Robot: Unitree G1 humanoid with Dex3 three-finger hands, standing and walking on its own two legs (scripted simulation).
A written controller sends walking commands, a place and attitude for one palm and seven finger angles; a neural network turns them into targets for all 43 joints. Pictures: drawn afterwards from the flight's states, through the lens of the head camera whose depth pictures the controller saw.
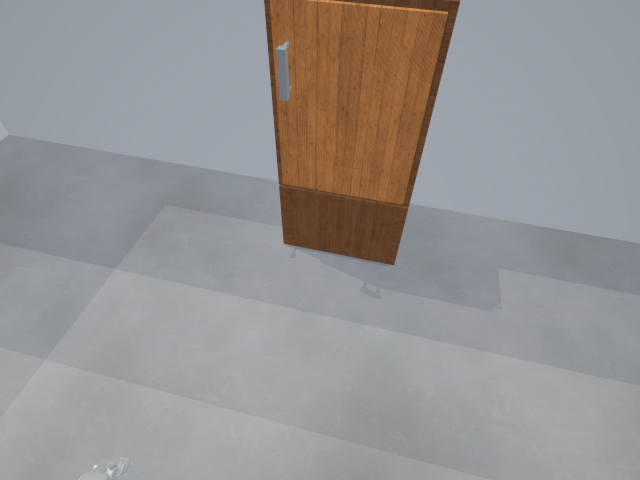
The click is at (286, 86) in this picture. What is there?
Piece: cupboard door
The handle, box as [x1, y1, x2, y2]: [276, 41, 291, 100]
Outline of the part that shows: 287,41 282,46 278,46 276,49 279,99 287,100 289,97 289,91 291,89 288,85 287,47 289,45 289,42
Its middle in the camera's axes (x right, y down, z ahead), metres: -0.10 -0.46 +1.05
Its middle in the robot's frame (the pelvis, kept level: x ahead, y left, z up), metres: +1.09 +0.15 +0.01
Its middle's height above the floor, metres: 0.78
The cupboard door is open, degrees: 0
